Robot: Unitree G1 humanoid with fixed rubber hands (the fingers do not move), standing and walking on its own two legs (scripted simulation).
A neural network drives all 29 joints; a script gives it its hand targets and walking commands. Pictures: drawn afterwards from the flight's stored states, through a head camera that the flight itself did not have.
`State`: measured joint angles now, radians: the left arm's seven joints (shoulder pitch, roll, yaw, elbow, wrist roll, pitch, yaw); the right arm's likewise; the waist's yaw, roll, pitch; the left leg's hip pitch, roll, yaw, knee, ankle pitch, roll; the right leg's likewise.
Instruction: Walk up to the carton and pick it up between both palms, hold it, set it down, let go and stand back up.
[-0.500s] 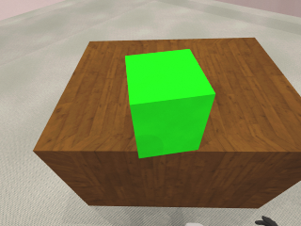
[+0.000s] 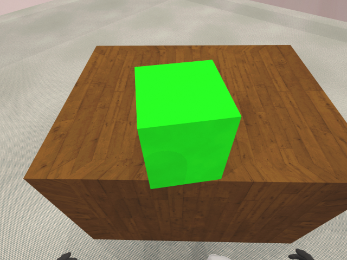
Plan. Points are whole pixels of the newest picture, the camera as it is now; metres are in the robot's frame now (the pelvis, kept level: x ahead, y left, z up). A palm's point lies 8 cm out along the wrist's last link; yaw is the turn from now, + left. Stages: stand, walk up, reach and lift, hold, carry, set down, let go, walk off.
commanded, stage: walk up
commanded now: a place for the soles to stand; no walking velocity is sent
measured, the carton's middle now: (180, 126) +0.44 +0.00 +0.06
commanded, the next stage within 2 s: reach and lift in 1.04 s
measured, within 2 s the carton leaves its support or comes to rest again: neither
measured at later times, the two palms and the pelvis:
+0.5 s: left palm out of the picture +0.11 +0.30 -0.09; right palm out of the picture +0.09 -0.30 -0.09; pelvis -0.01 +0.00 +0.00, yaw +0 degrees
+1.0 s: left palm out of the picture +0.10 +0.30 -0.09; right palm out of the picture +0.08 -0.30 -0.10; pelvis -0.02 +0.00 +0.00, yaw +0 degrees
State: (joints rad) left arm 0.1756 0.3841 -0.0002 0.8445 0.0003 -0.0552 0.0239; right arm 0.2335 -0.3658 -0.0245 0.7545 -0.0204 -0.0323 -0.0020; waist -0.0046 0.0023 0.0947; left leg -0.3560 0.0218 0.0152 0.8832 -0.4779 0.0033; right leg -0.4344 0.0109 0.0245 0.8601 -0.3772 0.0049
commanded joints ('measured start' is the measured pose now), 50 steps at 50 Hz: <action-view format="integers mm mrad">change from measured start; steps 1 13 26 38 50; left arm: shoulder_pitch -92 -93 -103 -88 -80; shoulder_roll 259 218 243 240 240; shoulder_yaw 71 66 77 86 85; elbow -30 -24 -26 -29 -38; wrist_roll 5 3 7 16 13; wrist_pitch -26 -12 -3 1 -1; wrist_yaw -4 -11 2 -9 -2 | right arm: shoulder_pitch -81 -117 -138 -104 -118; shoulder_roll -240 -246 -238 -256 -259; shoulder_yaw -61 -59 -62 -74 -73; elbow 18 31 20 20 19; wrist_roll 19 5 8 -3 5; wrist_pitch -15 -21 16 15 21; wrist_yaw -11 -9 -4 1 0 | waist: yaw -18 3 1 -1 12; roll -20 34 28 37 37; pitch -101 -53 -25 -1 -41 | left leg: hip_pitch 30 -11 -18 -40 -37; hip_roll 64 106 88 82 83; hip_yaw -103 -168 -143 -176 -153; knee -246 -345 -313 -353 -300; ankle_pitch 141 102 116 -46 107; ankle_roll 62 93 93 98 100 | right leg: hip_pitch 24 50 0 -20 30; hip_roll -136 -62 -84 -66 -65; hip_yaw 291 159 197 186 176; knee -254 -217 -234 -266 -223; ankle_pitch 164 139 90 -49 62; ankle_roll -139 -86 -106 -90 -93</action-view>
